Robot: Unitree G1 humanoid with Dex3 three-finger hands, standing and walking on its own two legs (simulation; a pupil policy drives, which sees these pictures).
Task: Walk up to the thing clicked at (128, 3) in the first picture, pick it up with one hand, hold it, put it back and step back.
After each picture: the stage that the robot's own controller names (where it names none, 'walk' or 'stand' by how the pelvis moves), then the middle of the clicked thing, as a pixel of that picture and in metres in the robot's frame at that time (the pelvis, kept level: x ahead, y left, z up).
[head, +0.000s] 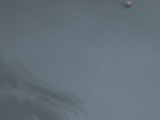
stand; (128, 5) +2.14 -0.71 -0.72
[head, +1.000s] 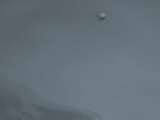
walk; (102, 18) +2.08 -0.19 -0.69
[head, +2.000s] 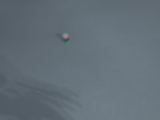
walk; (66, 39) +1.41 +0.27 -0.71
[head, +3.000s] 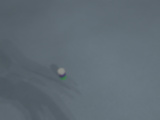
walk; (62, 74) +0.93 +0.28 -0.72
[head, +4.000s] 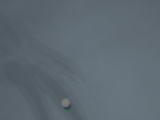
walk; (66, 105) +0.58 +0.23 -0.71
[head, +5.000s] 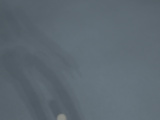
stand; out of the picture +0.44 +0.19 -0.70
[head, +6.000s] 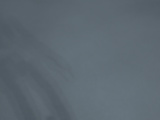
stand; out of the picture +0.38 +0.18 -0.72
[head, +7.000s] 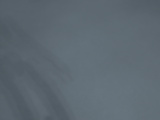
stand; out of the picture +0.37 +0.20 -0.72
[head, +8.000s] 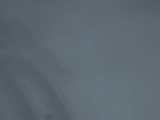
stand; out of the picture +0.39 +0.21 -0.73
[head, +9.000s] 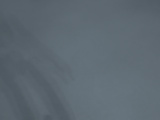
stand; out of the picture +0.37 +0.21 -0.73
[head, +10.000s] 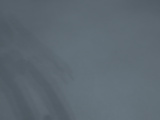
go down; out of the picture +0.37 +0.21 -0.73
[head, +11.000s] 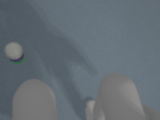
go down; (15, 54) +0.46 +0.23 -0.31
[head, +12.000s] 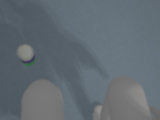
approach; (26, 55) +0.46 +0.23 -0.30
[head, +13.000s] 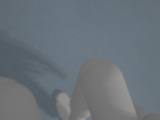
close in; out of the picture +0.45 +0.28 -0.23
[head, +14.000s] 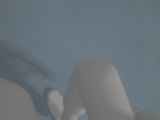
close; out of the picture +0.44 +0.29 -0.23
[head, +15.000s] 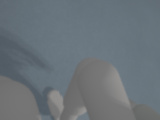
lift; out of the picture +0.42 +0.26 -0.24
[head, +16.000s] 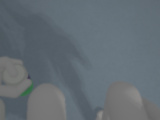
lift; (19, 80) +0.33 +0.23 -0.09
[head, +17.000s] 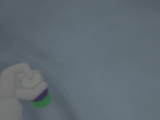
hold; (37, 90) +0.33 +0.17 +0.03
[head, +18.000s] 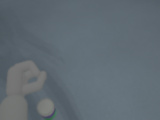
hold; (47, 109) +0.33 +0.17 -0.16
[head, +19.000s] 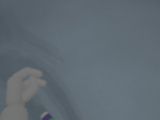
hold; out of the picture +0.45 +0.26 -0.70
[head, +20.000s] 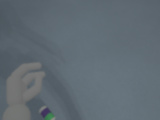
stand; (47, 114) +0.46 +0.26 -0.68
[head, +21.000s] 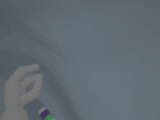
stand; (46, 116) +0.45 +0.26 -0.69
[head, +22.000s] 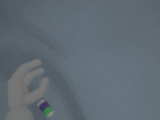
stand; (45, 108) +0.46 +0.26 -0.65
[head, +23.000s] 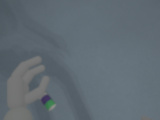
stand; (47, 101) +0.47 +0.26 -0.62
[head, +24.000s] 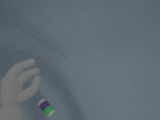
stand; (46, 107) +0.46 +0.25 -0.66
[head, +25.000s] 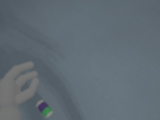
stand; (44, 108) +0.46 +0.25 -0.66
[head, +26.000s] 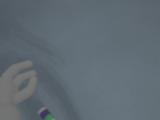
stand; (46, 116) +0.46 +0.25 -0.67
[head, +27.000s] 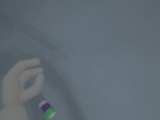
close; (47, 109) +0.46 +0.25 -0.65
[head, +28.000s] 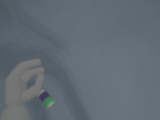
close; (45, 98) +0.48 +0.25 -0.62
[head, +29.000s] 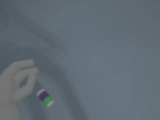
close; (45, 98) +0.48 +0.24 -0.63
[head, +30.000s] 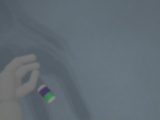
close; (46, 93) +0.49 +0.25 -0.60
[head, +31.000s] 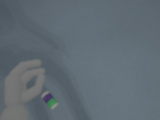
close; (49, 100) +0.48 +0.24 -0.63
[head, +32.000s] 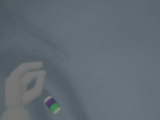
close; (52, 104) +0.48 +0.23 -0.64
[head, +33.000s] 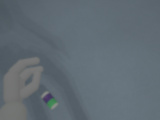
close; (49, 100) +0.49 +0.23 -0.64
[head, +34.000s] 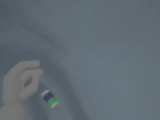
close; (49, 98) +0.49 +0.23 -0.64
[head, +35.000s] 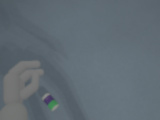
close; (50, 101) +0.49 +0.22 -0.65
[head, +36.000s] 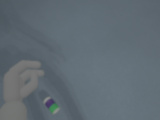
close; (51, 105) +0.49 +0.22 -0.67
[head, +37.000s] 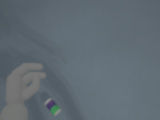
close; (52, 106) +0.50 +0.22 -0.67
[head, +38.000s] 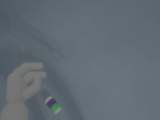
close; (53, 105) +0.49 +0.21 -0.67
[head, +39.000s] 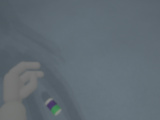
close; (53, 106) +0.50 +0.21 -0.68
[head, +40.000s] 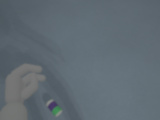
close; (54, 107) +0.50 +0.20 -0.69
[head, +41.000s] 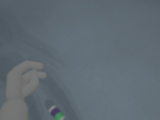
close; (56, 114) +0.50 +0.20 -0.70
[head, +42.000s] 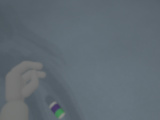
close; (57, 110) +0.50 +0.19 -0.68
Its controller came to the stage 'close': yes
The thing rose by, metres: 0.69
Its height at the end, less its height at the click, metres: -0.02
